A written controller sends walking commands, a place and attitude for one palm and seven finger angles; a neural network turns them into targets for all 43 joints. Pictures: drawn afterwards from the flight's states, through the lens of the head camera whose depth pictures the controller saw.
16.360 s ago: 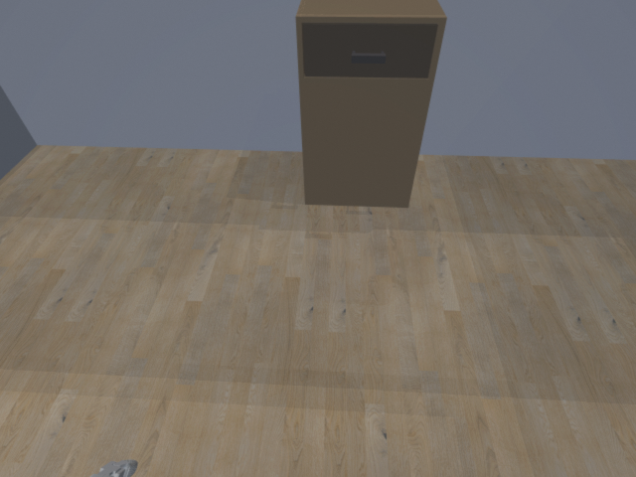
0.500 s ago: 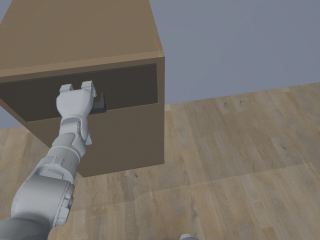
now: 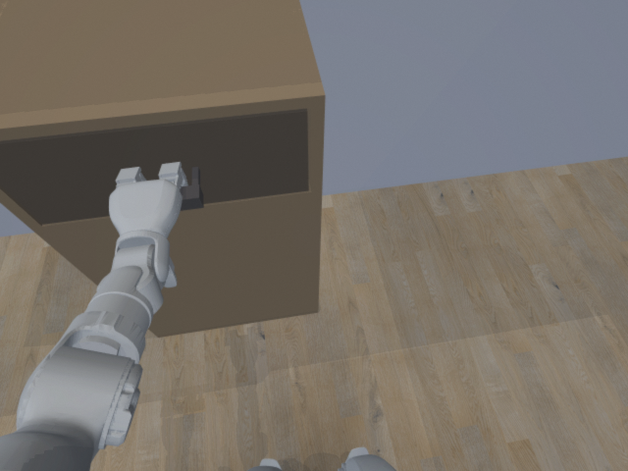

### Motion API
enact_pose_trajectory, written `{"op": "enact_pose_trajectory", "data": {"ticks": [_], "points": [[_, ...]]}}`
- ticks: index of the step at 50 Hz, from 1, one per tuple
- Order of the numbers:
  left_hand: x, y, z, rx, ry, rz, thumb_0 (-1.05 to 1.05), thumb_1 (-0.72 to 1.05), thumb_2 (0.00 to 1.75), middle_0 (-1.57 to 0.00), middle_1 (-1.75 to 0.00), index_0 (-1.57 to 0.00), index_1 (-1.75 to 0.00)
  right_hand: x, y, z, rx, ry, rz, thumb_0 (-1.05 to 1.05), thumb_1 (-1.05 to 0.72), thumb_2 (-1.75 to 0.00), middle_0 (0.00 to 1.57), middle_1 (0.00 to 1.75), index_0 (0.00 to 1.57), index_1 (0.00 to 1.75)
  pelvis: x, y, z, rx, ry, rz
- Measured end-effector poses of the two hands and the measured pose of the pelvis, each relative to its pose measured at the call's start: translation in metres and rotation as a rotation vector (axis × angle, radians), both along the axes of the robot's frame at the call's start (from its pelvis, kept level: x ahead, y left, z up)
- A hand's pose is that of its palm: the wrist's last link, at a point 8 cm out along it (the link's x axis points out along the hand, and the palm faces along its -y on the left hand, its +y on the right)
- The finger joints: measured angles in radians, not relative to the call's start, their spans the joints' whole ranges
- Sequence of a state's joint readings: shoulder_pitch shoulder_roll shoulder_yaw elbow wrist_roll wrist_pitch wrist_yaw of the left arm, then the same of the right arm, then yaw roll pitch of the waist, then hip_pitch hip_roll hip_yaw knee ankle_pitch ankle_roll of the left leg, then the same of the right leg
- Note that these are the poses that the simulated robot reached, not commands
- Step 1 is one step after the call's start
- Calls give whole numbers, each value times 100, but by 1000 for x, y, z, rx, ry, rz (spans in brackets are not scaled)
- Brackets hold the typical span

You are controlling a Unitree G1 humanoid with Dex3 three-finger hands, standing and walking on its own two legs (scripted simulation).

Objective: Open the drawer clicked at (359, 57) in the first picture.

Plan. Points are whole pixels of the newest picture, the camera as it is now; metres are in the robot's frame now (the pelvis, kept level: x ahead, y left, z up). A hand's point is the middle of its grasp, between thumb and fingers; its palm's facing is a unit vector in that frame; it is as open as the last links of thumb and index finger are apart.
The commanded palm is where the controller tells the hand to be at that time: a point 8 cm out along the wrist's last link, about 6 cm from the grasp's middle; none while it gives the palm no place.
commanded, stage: lower the fingers behind the handle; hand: left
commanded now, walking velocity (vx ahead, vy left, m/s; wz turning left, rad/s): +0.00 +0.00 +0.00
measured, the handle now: (161, 189) +0.52 +0.22 +0.01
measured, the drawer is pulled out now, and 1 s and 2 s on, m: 0.00 0.00 0.06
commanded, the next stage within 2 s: close the thumb around the handle in 0.50 s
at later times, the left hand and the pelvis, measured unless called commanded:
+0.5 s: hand (165, 225) +0.46 +0.21 -0.01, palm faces -0.04 -0.02 -1.00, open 13.8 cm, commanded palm +0.44 +0.20 +0.04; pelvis +0.00 +0.00 +0.00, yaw -1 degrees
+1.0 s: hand (160, 228) +0.46 +0.21 -0.01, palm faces -0.03 -0.02 -1.00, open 9.4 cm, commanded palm +0.43 +0.22 +0.04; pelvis +0.00 +0.00 +0.00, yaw +0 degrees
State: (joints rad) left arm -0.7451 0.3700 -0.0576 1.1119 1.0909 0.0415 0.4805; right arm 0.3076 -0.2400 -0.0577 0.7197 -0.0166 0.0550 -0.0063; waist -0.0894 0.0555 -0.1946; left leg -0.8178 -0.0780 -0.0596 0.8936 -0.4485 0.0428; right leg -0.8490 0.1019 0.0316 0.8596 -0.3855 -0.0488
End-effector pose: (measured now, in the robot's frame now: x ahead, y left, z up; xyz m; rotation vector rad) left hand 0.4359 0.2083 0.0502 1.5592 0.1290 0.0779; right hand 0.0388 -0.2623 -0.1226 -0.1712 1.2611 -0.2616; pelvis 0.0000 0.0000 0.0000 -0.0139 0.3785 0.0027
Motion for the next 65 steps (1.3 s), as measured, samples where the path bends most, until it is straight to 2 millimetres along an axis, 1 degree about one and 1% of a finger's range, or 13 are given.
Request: {"op": "enact_pose_trajectory", "data": {"ticks": [7,14,20,27,35,39,43,50,59,65], "points": [[5,-1,-10,1,6,-6,0,-49,30,-31,-120,-32,-120,-5,2,-4,-5,7,-1,0,-90,-90,20,30,20,30,-1,1,-5,-2,21,-3],[6,1,-10,0,-13,2,0,-49,30,-31,-120,-32,-120,-15,5,-10,8,45,-8,0,-90,-90,20,30,20,30,0,2,-8,-4,27,-5],[7,0,-9,1,-1,10,0,-49,30,-31,-120,-32,-120,-19,7,-8,14,57,-19,0,-90,-90,20,30,20,30,1,3,-6,-5,22,-5],[7,-3,-7,-12,3,-5,0,-49,30,-32,-120,-32,-120,-18,6,-5,7,52,-22,0,-90,-90,20,30,20,30,3,3,-4,-5,16,-8],[1,-1,-8,-16,-11,-7,0,-46,31,-31,-120,-32,-120,-11,4,-3,1,32,-12,0,-90,-90,20,30,20,30,2,3,-3,-3,10,-10],[0,3,-6,-2,-22,3,0,-35,36,-32,-121,-33,-121,-7,3,-3,-2,20,-8,0,-90,-90,20,30,20,30,1,3,-4,-4,10,-7],[-1,3,-5,4,-14,4,0,-19,43,-32,-122,-34,-123,-4,3,-3,1,14,-3,0,-90,-90,20,30,20,30,0,3,-3,-5,6,-3],[1,4,-5,-13,-1,11,0,16,58,-34,-126,-36,-126,-4,5,-2,-1,10,-4,0,-90,-90,20,30,20,30,0,3,-3,-5,5,-5],[3,6,-5,-16,-8,-11,0,62,78,-37,-130,-38,-129,-11,5,-2,-6,25,-17,0,-90,-90,20,30,20,30,1,5,-4,-6,11,-13],[1,6,-9,-18,-15,-11,0,66,80,-33,-131,-35,-130,-15,7,-3,-3,42,-21,0,-90,-90,20,30,20,30,2,7,-4,-7,13,-15]]}}
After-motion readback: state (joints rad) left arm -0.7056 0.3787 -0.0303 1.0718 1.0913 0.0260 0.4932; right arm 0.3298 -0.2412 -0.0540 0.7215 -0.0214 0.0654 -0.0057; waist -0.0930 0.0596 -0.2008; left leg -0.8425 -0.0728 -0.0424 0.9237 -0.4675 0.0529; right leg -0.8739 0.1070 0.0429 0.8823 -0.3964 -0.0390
